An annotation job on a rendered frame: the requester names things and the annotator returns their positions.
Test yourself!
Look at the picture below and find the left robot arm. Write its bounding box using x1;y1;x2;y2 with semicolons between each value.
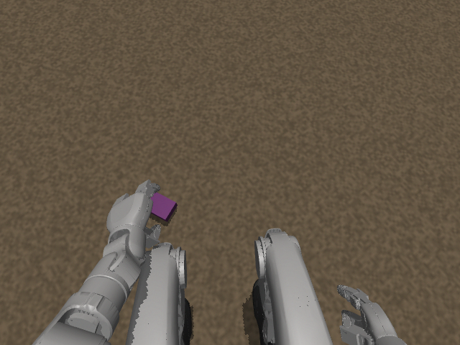
32;225;146;345

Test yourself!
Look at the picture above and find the right robot hand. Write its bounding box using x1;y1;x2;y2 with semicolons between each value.
337;285;397;345

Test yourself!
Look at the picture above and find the left robot hand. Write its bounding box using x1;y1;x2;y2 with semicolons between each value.
106;180;161;249

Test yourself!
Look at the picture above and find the small box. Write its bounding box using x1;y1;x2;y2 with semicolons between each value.
151;193;178;222

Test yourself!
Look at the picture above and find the right robot foot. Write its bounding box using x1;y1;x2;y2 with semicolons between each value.
252;279;275;345

